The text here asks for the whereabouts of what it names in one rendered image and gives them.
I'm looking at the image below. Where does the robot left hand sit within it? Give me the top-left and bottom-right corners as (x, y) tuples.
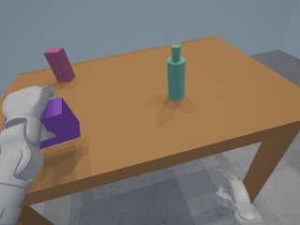
(2, 84), (58, 142)

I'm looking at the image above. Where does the robot left forearm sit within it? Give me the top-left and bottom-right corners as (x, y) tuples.
(0, 114), (44, 225)

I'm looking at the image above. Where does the robot right hand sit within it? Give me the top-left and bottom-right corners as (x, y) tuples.
(216, 168), (251, 210)

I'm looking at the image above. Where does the table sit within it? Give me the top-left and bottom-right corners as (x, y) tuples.
(0, 36), (300, 225)

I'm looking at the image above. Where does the robot right forearm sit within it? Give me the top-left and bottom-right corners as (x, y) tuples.
(233, 202), (263, 225)

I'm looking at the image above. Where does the sponge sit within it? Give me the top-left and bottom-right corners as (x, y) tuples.
(2, 97), (81, 149)

